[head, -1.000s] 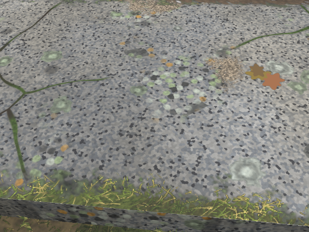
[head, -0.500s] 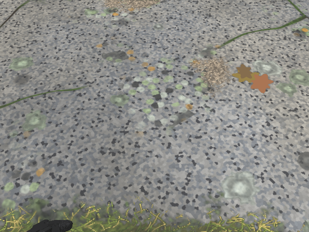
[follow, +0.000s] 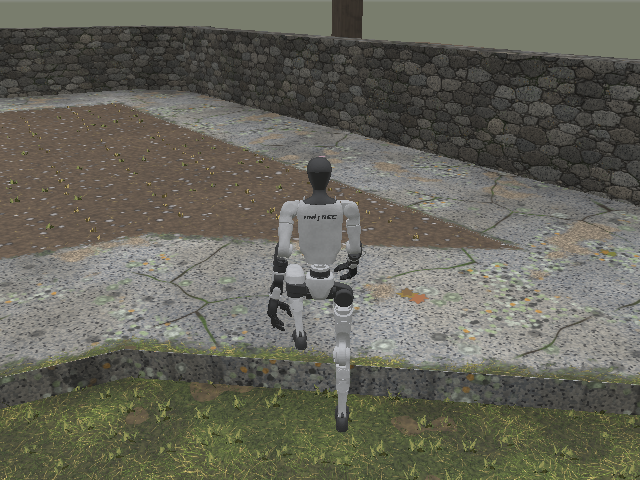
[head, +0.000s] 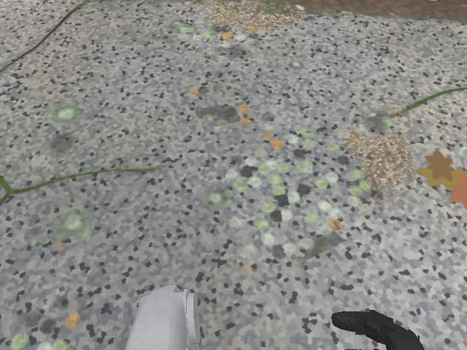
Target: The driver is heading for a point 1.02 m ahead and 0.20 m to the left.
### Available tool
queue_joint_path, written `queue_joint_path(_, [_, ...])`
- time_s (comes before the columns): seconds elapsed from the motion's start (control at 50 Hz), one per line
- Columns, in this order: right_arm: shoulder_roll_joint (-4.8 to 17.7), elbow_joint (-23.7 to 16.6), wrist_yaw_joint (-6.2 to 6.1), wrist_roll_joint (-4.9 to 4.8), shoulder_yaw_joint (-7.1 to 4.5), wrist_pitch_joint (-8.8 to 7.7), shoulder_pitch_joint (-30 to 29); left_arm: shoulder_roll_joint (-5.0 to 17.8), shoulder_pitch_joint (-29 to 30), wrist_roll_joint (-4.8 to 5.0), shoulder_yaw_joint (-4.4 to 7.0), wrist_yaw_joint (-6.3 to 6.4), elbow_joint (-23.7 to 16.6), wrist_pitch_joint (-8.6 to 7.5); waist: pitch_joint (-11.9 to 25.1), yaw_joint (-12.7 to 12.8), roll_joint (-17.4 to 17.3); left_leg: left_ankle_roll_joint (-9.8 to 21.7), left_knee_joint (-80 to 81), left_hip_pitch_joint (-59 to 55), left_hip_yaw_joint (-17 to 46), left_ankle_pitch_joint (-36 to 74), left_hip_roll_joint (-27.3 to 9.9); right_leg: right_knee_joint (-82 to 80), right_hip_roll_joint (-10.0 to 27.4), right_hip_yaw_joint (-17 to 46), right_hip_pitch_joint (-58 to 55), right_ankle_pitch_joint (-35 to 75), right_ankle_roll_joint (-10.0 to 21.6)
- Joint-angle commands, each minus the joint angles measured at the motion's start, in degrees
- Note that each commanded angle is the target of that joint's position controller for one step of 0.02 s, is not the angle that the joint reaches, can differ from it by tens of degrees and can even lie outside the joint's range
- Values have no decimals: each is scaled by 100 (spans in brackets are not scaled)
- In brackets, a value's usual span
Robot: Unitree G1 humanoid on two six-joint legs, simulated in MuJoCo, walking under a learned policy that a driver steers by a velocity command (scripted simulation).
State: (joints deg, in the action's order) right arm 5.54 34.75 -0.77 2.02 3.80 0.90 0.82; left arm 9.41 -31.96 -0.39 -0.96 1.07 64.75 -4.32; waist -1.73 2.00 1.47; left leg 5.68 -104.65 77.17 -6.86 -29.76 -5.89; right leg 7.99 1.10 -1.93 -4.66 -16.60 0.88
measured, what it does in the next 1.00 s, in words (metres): climbs: left foot 0.18 m higher, then right foot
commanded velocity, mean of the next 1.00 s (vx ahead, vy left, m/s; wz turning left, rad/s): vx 0.50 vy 0.00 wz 0.00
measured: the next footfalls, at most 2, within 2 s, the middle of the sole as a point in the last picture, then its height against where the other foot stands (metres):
left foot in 0.08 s outside the picture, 0.18 m higher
right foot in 0.72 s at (260, 261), level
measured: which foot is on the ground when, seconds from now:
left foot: up 0.00-0.06, down 0.08-0.72, up 0.74-1.00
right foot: down 0.00-0.10, up 0.12-0.70, down 0.72-1.00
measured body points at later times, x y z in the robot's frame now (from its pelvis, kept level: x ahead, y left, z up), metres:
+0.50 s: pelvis +0.32 +0.07 +0.18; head +0.33 +0.11 +0.63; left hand +0.57 +0.24 +0.10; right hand +0.25 -0.14 +0.05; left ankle +0.23 +0.11 -0.56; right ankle +0.50 -0.08 -0.47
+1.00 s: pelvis +0.62 +0.06 +0.18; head +0.64 +0.06 +0.63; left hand +0.61 +0.31 +0.04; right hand +0.81 -0.18 +0.09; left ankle +0.74 +0.24 -0.49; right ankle +0.57 -0.02 -0.56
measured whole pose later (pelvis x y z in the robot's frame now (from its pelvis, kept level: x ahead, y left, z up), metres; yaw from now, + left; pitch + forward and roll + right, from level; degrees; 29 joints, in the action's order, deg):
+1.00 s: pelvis +0.62 +0.06 +0.18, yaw +1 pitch +2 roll -2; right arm 14.8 45.8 0.0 -0.2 -1.7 -6.3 4.8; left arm 12.1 -21.2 -0.1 1.6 -1.2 54.5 -5.2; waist 0.5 3.1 -2.1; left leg -0.3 -55.3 42.6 3.1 -6.3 -9.5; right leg 12.7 -6.3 -3.0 4.6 -10.6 5.0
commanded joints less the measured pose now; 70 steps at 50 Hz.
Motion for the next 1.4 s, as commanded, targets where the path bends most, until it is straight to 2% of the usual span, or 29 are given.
queue_joint_path(0.02, [145,-713,174,-10,52,-62,-454,765,-20,168,58,107,-322,43,101,-213,-59,398,2133,-2795,-543,238,190,-1131,1070,-205,1173,4292,1023])
queue_joint_path(0.04, [307,-522,179,-74,-32,-64,269,1080,178,187,113,64,-485,2,835,-624,382,419,2455,-4195,-675,416,580,-262,1224,-282,1197,7679,1046])
queue_joint_path(0.08, [913,-39,151,-96,-377,-143,1999,1955,368,216,420,-76,-600,-55,2327,-1577,927,514,3747,-6126,-119,290,1060,2405,1435,-145,361,10132,841])
queue_joint_path(0.1, [1382,279,120,-6,-583,-198,2582,1765,213,373,452,-184,-784,-132,2771,-1638,181,728,4900,-7196,2006,-885,287,4371,878,47,1528,8610,610])
queue_joint_path(0.12, [2200,684,46,-5,-836,-122,3050,1094,423,191,418,-379,-1058,-223,2855,-1460,-1764,1186,7548,-7823,5339,-789,-1088,6799,-609,455,2988,1476,279])
queue_joint_path(0.14, [2139,762,40,-118,-903,-50,2402,731,241,-98,457,-444,-1124,-271,2902,-978,-1377,944,8494,-7564,6872,-1082,-1307,8861,-727,1545,3645,875,328])
queue_joint_path(0.18, [1408,1191,114,-102,-798,-195,1368,299,1074,-159,399,-242,-1719,-105,853,-238,108,534,8187,-5743,5201,-1221,-1089,9620,-139,995,4409,1296,365])
queue_joint_path(0.2, [521,1252,310,-4,-426,-477,1513,299,1989,205,275,-231,-1953,-144,712,-457,403,457,8172,-5361,4341,-318,-1036,10159,-197,1198,4723,842,690])
queue_joint_path(0.22, [42,1599,409,82,-302,-624,1476,182,1751,224,173,-262,-2121,-179,634,-143,61,390,8116,-5294,3886,530,-932,10540,-180,1469,4888,900,928])
queue_joint_path(0.26, [-82,2003,437,-6,-269,-768,1631,29,1430,214,34,-289,-2092,-108,289,123,-183,298,8133,-5342,2796,2078,-733,10732,-295,1785,5443,1032,1141])
queue_joint_path(0.36, [357,2115,310,-141,-279,-835,1581,389,2465,50,-8,-240,-2358,63,145,137,-183,-139,9049,-5106,242,3686,334,6919,-239,620,4970,2141,787])
queue_joint_path(0.48, [1104,2453,-113,-210,-430,-807,3062,352,4032,235,67,-400,-2723,34,162,-643,-517,-423,9646,-7967,869,4981,-297,3832,17,-96,5516,2388,358])
queue_joint_path(0.6, [1288,2504,-131,-227,-511,-709,3134,500,4516,258,210,-505,-2832,-34,48,-514,-833,-294,9142,-8963,675,6963,-595,2221,-321,-361,4494,1680,511])
queue_joint_path(0.66, [1522,2397,-210,-205,-647,-555,3014,784,4036,224,348,-542,-2630,-67,289,-216,-1020,-200,8230,-9440,721,8499,-738,1806,-538,-447,3784,1316,655])
queue_joint_path(0.7, [1660,2187,-161,-173,-731,-487,2548,1072,2614,181,522,-451,-2147,-53,887,471,-1150,-200,6762,-8638,749,8758,-657,1446,-428,-239,1767,1814,958])
queue_joint_path(0.72, [1532,1973,-75,-117,-673,-557,2149,1301,1388,73,609,-341,-1860,-8,1619,959,-830,-78,5370,-7058,780,6836,-388,1862,415,706,-316,1674,1296])
queue_joint_path(0.74, [615,1914,48,-109,-439,-658,2821,1541,1053,-45,652,-302,-1792,-32,2193,444,748,-493,3098,-4258,917,1050,842,1866,1991,3437,-2535,1311,2449])
queue_joint_path(0.76, [1024,1934,120,-251,-511,-837,2636,1097,1336,8,574,-222,-1744,-11,1988,488,487,-273,2070,-3728,1645,66,829,1043,2030,4180,-1858,373,2467])
queue_joint_path(0.78, [1461,1664,162,-443,-641,-956,2011,880,1899,62,502,-190,-1831,-46,993,280,378,-150,2144,-3545,1728,657,526,603,1736,3270,-755,247,2128])
queue_joint_path(0.82, [1511,1475,105,-462,-684,-955,1536,487,2280,22,347,-278,-1838,-161,213,-125,-261,-208,2564,-3638,1358,1246,178,156,1289,2100,552,1173,1779])
queue_joint_path(0.9, [1099,1262,97,-301,-614,-742,1556,742,1998,64,341,-275,-1571,-210,-37,-476,-7,-478,3285,-3706,1106,1393,-329,-136,948,1276,1548,1895,1547])
queue_joint_path(0.98, [1056,844,75,-181,-534,-733,475,1133,1507,37,423,-178,-1502,-206,-105,-148,-69,-673,5460,-3991,724,2804,-285,-85,554,594,2026,2589,1269])
queue_joint_path(1.12, [1212,383,227,-339,-547,-755,-768,1239,640,159,489,-88,-1172,-33,-36,202,222,-402,7474,-4015,736,3155,178,474,1142,777,144,2749,966])
queue_joint_path(1.2, [1935,923,232,-248,-891,-771,1272,1221,981,21,487,-40,-1351,85,1231,-867,332,185,7499,-7023,709,2989,302,2820,779,398,640,4177,553])
queue_joint_path(1.22, [2441,1052,193,-95,-1014,-746,2161,786,552,-26,362,-61,-1517,22,2170,-882,-643,882,7348,-9386,2661,2954,-1115,4988,116,71,2726,2123,210])
queue_joint_path(1.24, [2332,1138,227,-165,-998,-694,2385,479,71,22,244,-122,-1390,-92,2850,-797,-1678,1430,8193,-10352,4759,2074,-1796,6294,-494,582,4125,-1581,51])
queue_joint_path(1.26, [1902,1098,207,-230,-895,-658,2165,1065,584,177,408,-150,-1438,-167,2178,-895,-1198,1161,8468,-9900,4482,1363,-1540,6893,-158,924,4818,-1473,94])
queue_joint_path(1.3, [1609,907,188,-192,-796,-659,1107,1218,1345,167,476,-81,-1648,-192,788,-504,-410,894,8714,-7803,2883,3461,-1204,6602,312,575,4600,-555,31])
queue_joint_path(1.4, [1398,1129,222,-47,-750,-758,799,734,1058,38,474,38,-1616,100,572,144,-576,847,9019,-6192,1239,6141,-628,5252,473,483,3360,12,-205])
